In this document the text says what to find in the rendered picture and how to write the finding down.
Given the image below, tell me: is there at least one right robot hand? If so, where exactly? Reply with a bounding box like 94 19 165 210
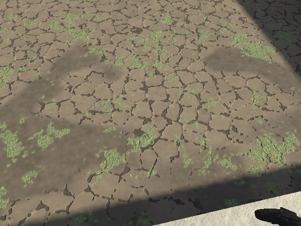
254 207 301 226

